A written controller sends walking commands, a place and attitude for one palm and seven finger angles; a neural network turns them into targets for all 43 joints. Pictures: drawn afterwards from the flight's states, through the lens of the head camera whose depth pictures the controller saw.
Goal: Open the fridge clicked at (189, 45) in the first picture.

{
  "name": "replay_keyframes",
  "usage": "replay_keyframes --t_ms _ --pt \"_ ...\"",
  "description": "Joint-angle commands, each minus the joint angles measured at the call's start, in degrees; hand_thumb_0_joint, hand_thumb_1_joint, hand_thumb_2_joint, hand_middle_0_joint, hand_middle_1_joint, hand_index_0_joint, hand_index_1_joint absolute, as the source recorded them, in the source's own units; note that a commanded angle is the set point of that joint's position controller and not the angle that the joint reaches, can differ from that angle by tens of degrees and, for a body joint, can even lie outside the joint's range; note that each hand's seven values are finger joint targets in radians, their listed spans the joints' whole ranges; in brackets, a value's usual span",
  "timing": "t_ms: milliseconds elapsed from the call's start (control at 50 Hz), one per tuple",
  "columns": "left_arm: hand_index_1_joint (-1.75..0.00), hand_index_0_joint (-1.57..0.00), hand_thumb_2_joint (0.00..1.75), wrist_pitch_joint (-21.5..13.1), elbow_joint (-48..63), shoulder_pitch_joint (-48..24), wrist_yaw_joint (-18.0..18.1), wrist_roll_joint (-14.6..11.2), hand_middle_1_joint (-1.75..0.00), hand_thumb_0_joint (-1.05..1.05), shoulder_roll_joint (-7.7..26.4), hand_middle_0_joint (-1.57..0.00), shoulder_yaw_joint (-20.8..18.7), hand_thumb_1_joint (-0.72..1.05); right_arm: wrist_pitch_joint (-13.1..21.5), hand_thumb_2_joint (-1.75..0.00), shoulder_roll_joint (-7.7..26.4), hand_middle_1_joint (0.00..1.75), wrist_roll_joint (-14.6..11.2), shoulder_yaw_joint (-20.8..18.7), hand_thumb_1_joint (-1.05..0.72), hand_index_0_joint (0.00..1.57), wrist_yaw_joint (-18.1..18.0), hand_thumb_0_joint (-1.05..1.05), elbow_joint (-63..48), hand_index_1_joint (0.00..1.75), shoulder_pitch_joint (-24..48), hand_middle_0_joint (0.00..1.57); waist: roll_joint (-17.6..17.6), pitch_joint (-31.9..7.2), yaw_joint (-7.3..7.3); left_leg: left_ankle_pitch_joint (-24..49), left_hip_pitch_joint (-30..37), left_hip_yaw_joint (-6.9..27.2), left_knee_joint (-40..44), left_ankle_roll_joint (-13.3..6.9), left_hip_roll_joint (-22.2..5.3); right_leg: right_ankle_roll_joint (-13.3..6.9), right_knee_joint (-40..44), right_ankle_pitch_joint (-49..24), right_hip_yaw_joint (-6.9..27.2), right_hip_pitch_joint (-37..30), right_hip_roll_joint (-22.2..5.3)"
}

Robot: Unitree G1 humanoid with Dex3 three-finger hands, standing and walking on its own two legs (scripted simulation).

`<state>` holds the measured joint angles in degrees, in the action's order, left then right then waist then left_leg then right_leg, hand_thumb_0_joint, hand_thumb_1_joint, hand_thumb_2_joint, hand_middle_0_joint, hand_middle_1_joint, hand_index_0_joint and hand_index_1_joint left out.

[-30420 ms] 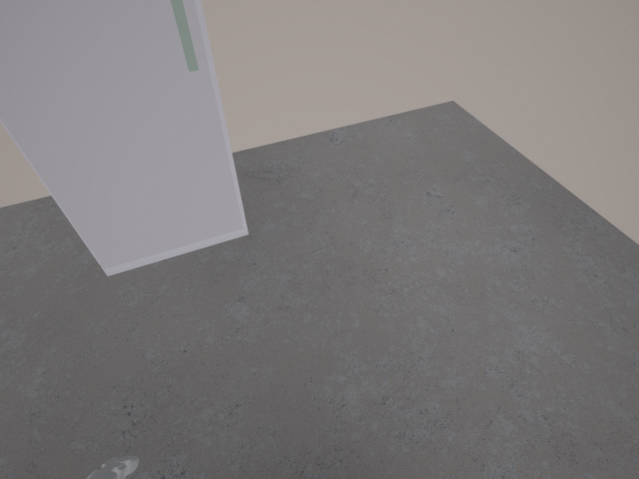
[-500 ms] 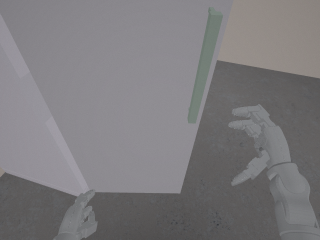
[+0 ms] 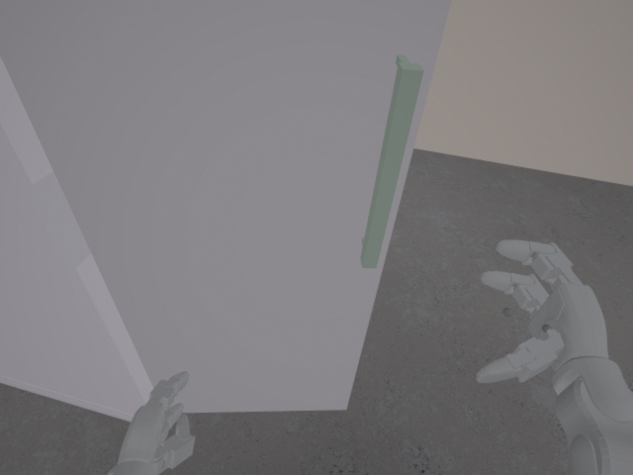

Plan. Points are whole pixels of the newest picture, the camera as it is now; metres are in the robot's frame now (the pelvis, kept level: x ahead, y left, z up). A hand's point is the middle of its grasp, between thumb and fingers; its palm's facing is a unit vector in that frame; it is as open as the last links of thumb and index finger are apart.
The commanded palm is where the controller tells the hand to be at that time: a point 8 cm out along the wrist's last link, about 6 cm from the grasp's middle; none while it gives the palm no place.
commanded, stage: draw the hand back to the body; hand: right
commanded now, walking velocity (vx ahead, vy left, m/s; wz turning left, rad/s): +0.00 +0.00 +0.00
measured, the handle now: (382, 175) +0.48 -0.09 +0.18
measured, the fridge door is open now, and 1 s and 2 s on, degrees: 74 74 74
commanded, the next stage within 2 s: step back with the hand held close in 1.10 s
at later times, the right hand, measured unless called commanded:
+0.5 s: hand (581, 335) +0.23 -0.27 +0.15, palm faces +0.38 +0.87 -0.32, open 11.0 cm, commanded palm +0.17 -0.30 +0.17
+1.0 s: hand (632, 355) +0.20 -0.30 +0.16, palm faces +0.48 +0.81 -0.34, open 7.5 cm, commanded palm +0.15 -0.33 +0.18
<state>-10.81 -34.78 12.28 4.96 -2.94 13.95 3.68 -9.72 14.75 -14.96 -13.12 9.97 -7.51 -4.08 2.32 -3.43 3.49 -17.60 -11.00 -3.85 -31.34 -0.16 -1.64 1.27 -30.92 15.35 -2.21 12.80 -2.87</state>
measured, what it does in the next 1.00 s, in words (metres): stands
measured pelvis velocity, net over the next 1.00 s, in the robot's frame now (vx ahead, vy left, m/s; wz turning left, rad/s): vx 0.01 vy -0.03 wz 0.01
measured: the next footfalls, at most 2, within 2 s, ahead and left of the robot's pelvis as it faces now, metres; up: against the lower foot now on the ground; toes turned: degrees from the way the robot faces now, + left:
none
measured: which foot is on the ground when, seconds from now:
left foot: down 0.00-1.00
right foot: down 0.00-1.00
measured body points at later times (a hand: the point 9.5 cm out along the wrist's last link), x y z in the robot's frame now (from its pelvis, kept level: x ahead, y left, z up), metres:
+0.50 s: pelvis +0.01 -0.02 +0.01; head -0.02 -0.01 +0.46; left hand +0.18 +0.20 -0.07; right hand +0.20 -0.31 +0.17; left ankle -0.01 +0.11 -0.73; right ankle +0.01 -0.14 -0.73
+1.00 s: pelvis +0.01 -0.03 +0.01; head -0.02 -0.02 +0.46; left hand +0.20 +0.19 -0.06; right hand +0.17 -0.34 +0.18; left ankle -0.01 +0.11 -0.73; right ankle +0.01 -0.14 -0.73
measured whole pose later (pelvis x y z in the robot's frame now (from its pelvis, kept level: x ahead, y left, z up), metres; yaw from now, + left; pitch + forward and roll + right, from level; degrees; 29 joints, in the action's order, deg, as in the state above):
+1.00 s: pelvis +0.01 -0.03 +0.01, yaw +1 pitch -5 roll +0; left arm -7.8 -37.5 11.0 4.8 1.1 12.3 1.9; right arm 2.5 18.9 -3.6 -19.9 -5.2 -20.1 -22.9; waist 1.7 0.7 5.2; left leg -13.9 -3.1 -2.7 -22.2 2.1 -3.2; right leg -0.7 -23.7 13.2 -3.6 5.5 -0.9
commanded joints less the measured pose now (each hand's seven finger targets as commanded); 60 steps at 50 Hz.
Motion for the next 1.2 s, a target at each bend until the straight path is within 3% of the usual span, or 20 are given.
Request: replay_keyframes --t_ms 0,20,40,60,80,120,180,220,240,260,340,460,520,560,660,700,800,940,1060,1180 --pt "-0.30 -0.20 0.90 -4.31 9.70 -8.36 0.75 0.04 -0.30 0.00 6.04 -0.20 -2.25 0.90 3.78 -0.29 10.23 1.04 -1.92 -5.37 0.37 0.24 1.24 0.00 -15.32 1.04 12.26 0.24 -0.99 -5.98 0.12 14.10 -0.88 0.63 5.95 0.01 1.90 -3.07 3.60 -9.22 0.27 -4.39 2.91" --pt "-0.30 -0.20 0.90 -4.06 8.86 -9.37 0.92 2.12 -0.30 0.00 5.42 -0.20 -2.28 0.90 8.54 -0.31 16.00 1.02 5.49 -5.40 0.33 0.24 -5.33 0.00 -19.08 1.02 11.57 0.24 -2.04 0.38 0.25 11.21 -2.94 2.66 10.71 0.73 1.08 -3.11 4.92 -7.47 -0.36 -3.48 3.34" --pt "-0.30 -0.20 0.90 -3.83 7.92 -8.96 1.02 2.66 -0.30 0.00 5.27 -0.20 -2.33 0.90 9.97 -0.32 12.25 1.00 6.26 -4.01 0.30 0.24 -8.06 0.00 -15.66 1.00 6.67 0.24 -2.47 1.15 -0.37 9.21 -2.81 2.16 10.66 0.64 0.80 -3.14 5.38 -6.22 -0.27 -3.80 3.11" --pt "-0.30 -0.20 0.90 -3.47 7.72 -8.99 0.85 2.82 -0.30 0.00 5.61 -0.20 -2.66 0.90 11.17 -0.34 12.20 0.98 7.40 -3.17 0.26 0.24 -9.69 0.00 -17.18 0.98 5.21 0.24 -4.86 0.53 0.08 8.38 -1.76 2.29 11.52 0.69 1.02 -3.30 5.92 -6.02 -0.24 -4.46 2.81" --pt "-0.30 -0.20 0.90 -3.10 7.67 -8.91 0.82 2.84 -0.30 0.00 5.25 -0.20 -2.55 0.90 12.13 -0.36 11.13 0.96 8.01 -2.20 0.22 0.24 -10.75 0.00 -17.84 0.96 4.53 0.24 -2.35 0.22 -0.47 8.17 -1.28 2.38 11.23 0.63 0.75 -3.35 6.35 -5.80 -0.54 -5.62 2.57" --pt "-0.30 -0.20 0.90 -2.54 7.36 -8.79 0.89 3.11 -0.30 0.00 5.02 -0.20 -2.55 0.90 13.79 -0.39 11.18 0.92 9.22 -2.29 0.15 0.24 -12.51 0.00 -18.94 0.92 4.20 0.24 1.07 -0.82 -0.39 7.48 0.07 1.93 11.13 0.36 0.99 -2.96 7.80 -5.52 -0.46 -6.98 2.50" --pt "-0.30 -0.20 0.90 -2.04 6.85 -8.88 1.30 3.45 -0.30 0.00 5.25 -0.20 -3.00 0.90 15.32 -0.44 12.80 0.85 10.05 -4.12 0.04 0.23 -14.15 0.00 -18.42 0.85 2.62 0.23 -2.44 -1.55 -0.30 7.08 1.64 2.01 12.21 0.57 1.03 -3.29 8.81 -5.68 -0.65 -7.82 2.23" --pt "-0.30 -0.20 0.90 -1.81 6.55 -9.12 1.34 3.56 -0.30 0.00 5.11 -0.20 -3.01 0.90 16.24 -0.48 12.49 0.81 10.72 -4.18 -0.03 0.23 -14.78 0.00 -19.87 0.81 2.81 0.23 2.03 -1.89 -0.23 7.73 2.46 1.83 12.16 0.18 1.10 -3.01 9.50 -6.36 -0.68 -8.85 2.36" --pt "-0.30 -0.20 0.90 -1.79 6.37 -9.06 1.36 3.72 -0.30 0.00 5.29 -0.20 -3.02 0.90 16.61 -0.50 13.11 0.79 11.05 -4.70 -0.07 0.23 -15.14 0.00 -20.19 0.79 2.69 0.23 1.99 -2.04 -0.06 8.52 2.85 1.55 12.08 0.04 1.29 -2.90 9.94 -6.97 -0.37 -9.11 2.47" --pt "-0.30 -0.20 0.90 -1.81 6.08 -9.25 1.39 3.81 -0.30 0.00 5.48 -0.20 -3.17 0.90 16.74 -0.51 13.44 0.77 11.11 -5.06 -0.10 0.23 -15.25 0.00 -19.47 0.77 1.24 0.23 -0.32 -1.50 0.04 8.35 2.90 1.63 12.69 0.22 1.43 -3.04 10.20 -6.87 -0.41 -9.03 2.32" --pt "-0.30 -0.20 0.90 -1.43 6.18 -9.35 1.04 3.91 -0.30 0.00 5.41 -0.20 -3.45 0.90 17.37 -0.58 13.43 0.68 11.37 -6.38 -0.25 0.22 -15.55 0.00 -21.24 0.68 -1.99 0.22 1.63 -2.04 0.53 11.26 4.88 1.25 11.91 -0.06 1.51 -2.72 10.83 -9.54 -0.14 -9.48 2.23" --pt "-0.30 -0.20 0.90 -0.67 6.23 -9.22 0.60 4.05 -0.30 0.00 5.65 -0.20 -4.00 0.90 17.49 -0.69 14.80 0.55 11.06 -9.85 -0.47 0.22 -15.37 0.00 -21.21 0.55 -8.50 0.22 -0.81 -0.36 1.16 12.87 5.98 0.90 12.10 -0.05 1.74 -2.54 11.32 -11.26 -0.17 -8.35 1.91" --pt "-0.30 -0.20 0.90 -0.28 6.49 -8.90 0.29 3.98 -0.30 0.00 5.34 -0.20 -4.04 0.90 17.41 -0.74 14.71 0.49 11.00 -10.55 -0.57 0.21 -15.37 0.00 -22.76 0.49 -10.29 0.21 1.79 -0.23 1.13 13.84 6.16 0.88 11.57 -0.15 1.55 -2.30 11.29 -12.48 -0.09 -8.30 1.86" --pt "-0.30 -0.20 0.90 -0.21 6.49 -8.95 0.27 4.07 -0.30 0.00 5.58 -0.20 -4.24 0.90 17.34 -0.78 15.61 0.45 10.85 -11.86 -0.65 0.21 -15.39 0.00 -23.00 0.45 -11.47 0.21 -0.18 0.22 1.25 13.97 6.13 0.77 12.16 -0.09 1.72 -2.43 11.22 -12.40 -0.23 -8.04 1.85" --pt "-0.30 -0.20 0.90 -0.10 6.45 -8.68 0.36 3.97 -0.30 0.00 5.63 -0.20 -4.45 0.90 17.04 -0.87 16.31 0.34 10.80 -13.40 -0.83 0.20 -15.70 0.00 -24.24 0.34 -12.86 0.20 0.93 0.59 1.21 13.59 5.91 0.67 12.16 -0.11 1.67 -2.34 11.16 -12.34 -0.18 -7.89 1.82" --pt "-0.30 -0.20 0.90 -0.19 6.47 -8.42 0.35 3.88 -0.30 0.00 5.49 -0.20 -4.51 0.90 17.07 -0.90 16.17 0.30 10.88 -13.70 -0.90 0.20 -15.86 0.00 -25.75 0.30 -12.78 0.20 3.30 -0.23 1.10 13.97 6.22 0.69 11.76 -0.24 1.59 -2.20 11.08 -13.21 -0.09 -8.51 1.85" --pt "-0.30 -0.20 0.90 -0.46 6.12 -8.16 0.45 3.95 -0.30 0.00 5.72 -0.20 -4.43 0.90 16.50 -0.90 14.61 0.30 11.12 -11.75 -0.90 0.20 -16.03 0.00 -24.44 0.30 -11.37 0.20 0.22 1.72 0.59 12.76 4.97 0.30 12.07 -0.07 1.73 -2.33 11.43 -12.05 0.23 -8.02 1.77" --pt "-0.30 -0.20 0.90 -0.35 6.21 -8.39 0.44 4.20 -0.30 0.00 5.48 -0.20 -4.37 0.90 16.44 -0.90 15.60 0.30 11.24 -12.99 -0.90 0.20 -16.29 0.00 -25.62 0.30 -11.76 0.20 2.40 -0.39 1.22 13.73 6.51 0.45 11.51 -0.28 1.53 -2.04 11.30 -13.10 0.38 -8.39 1.97" --pt "-0.30 -0.20 0.90 0.02 6.22 -9.04 0.59 4.09 -0.30 0.00 5.30 -0.20 -4.30 0.90 16.24 -0.90 15.77 0.30 10.87 -13.44 -0.90 0.20 -16.00 0.00 -23.83 0.30 -12.57 0.20 0.26 2.20 1.28 11.74 5.56 0.54 12.82 -0.08 1.60 -2.26 11.54 -10.31 0.01 -7.46 1.85" --pt "-0.30 -0.20 0.90 -0.16 6.35 -9.20 0.64 4.02 -0.30 0.00 5.09 -0.20 -4.33 0.90 16.62 -0.90 15.44 0.30 10.84 -13.11 -0.90 0.20 -16.03 0.00 -24.57 0.30 -12.60 0.20 1.73 2.11 1.13 10.84 5.42 0.78 13.01 -0.02 1.45 -2.33 11.67 -9.23 -0.05 -7.73 1.93"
